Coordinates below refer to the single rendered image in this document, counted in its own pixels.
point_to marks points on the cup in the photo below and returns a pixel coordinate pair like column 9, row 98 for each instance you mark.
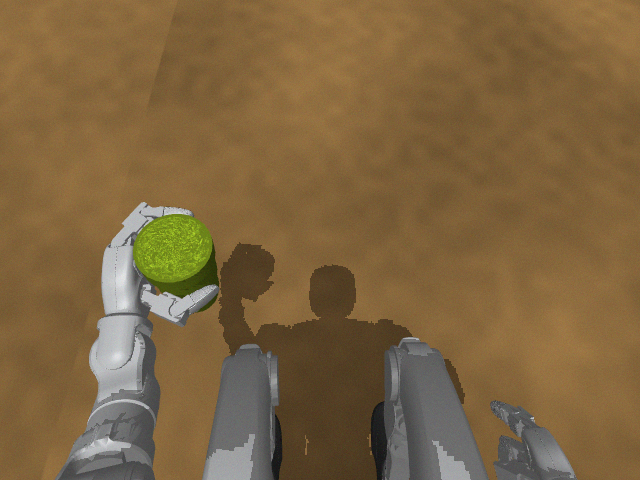
column 176, row 254

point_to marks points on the left robot hand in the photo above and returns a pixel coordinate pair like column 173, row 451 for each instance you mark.
column 126, row 290

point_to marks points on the left robot arm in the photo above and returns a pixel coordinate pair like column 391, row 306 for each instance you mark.
column 117, row 443

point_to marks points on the right robot foot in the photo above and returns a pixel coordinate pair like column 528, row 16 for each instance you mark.
column 379, row 440

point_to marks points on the right robot hand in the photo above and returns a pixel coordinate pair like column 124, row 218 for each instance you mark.
column 538, row 457

